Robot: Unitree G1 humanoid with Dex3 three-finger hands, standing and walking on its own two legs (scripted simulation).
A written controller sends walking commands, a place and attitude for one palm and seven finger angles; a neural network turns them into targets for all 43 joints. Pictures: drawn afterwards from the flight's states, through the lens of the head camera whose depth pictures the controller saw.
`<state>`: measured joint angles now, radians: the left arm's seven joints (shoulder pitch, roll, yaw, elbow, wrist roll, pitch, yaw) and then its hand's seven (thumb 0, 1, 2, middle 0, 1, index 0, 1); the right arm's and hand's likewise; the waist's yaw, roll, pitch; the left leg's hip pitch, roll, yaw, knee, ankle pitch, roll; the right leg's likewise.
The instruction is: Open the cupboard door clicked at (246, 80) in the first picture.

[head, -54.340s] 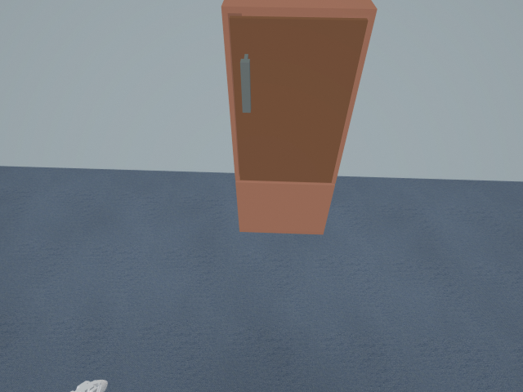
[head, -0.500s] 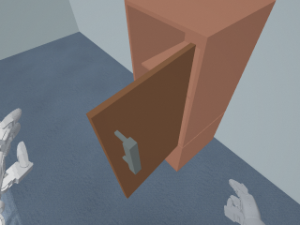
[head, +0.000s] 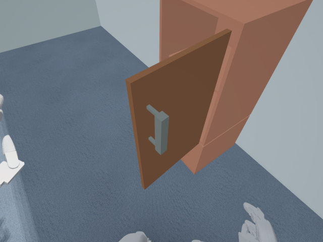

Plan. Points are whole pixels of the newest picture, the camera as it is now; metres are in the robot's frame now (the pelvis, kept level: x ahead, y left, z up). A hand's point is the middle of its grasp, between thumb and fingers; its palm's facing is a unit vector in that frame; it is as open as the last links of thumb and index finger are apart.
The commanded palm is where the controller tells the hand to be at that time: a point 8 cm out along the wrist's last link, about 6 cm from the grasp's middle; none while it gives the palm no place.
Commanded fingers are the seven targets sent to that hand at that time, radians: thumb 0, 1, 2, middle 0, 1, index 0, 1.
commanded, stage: step back with the hand held close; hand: left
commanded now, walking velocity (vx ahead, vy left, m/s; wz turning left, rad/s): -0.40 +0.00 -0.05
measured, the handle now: (156, 130) +0.39 +0.05 +0.04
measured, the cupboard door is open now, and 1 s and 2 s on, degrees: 96 96 96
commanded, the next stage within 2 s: stop stepping back and stand still in 0.38 s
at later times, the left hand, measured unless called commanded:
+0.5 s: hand (7, 214) +0.13 +0.23 +0.18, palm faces +0.31 -0.84 -0.45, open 7.4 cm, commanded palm +0.06 +0.27 +0.20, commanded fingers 0.00 0.90 0.90 -0.20 -0.30 -0.20 -0.30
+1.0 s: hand out of the picture +0.03 +0.24 +0.19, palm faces +0.34 -0.82 -0.47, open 7.4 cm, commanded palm +0.00 +0.28 +0.20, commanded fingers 0.00 0.90 0.90 -0.20 -0.30 -0.20 -0.30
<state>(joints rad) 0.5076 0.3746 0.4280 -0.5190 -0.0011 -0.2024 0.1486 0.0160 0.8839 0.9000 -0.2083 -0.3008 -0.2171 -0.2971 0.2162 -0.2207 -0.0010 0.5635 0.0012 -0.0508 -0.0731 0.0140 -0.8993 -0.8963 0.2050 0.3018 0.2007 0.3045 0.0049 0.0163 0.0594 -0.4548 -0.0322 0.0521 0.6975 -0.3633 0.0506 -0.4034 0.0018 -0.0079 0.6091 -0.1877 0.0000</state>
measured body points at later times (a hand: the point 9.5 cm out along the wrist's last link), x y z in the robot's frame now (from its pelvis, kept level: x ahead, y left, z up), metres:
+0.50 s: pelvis -0.12 +0.00 +0.00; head -0.06 +0.02 +0.45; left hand +0.10 +0.27 +0.21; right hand +0.07 -0.23 -0.07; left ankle +0.07 +0.08 -0.72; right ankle -0.27 -0.11 -0.72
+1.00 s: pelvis -0.18 +0.00 +0.02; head -0.20 +0.01 +0.47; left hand +0.01 +0.28 +0.22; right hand -0.09 -0.27 -0.07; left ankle -0.15 +0.12 -0.67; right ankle -0.19 -0.10 -0.72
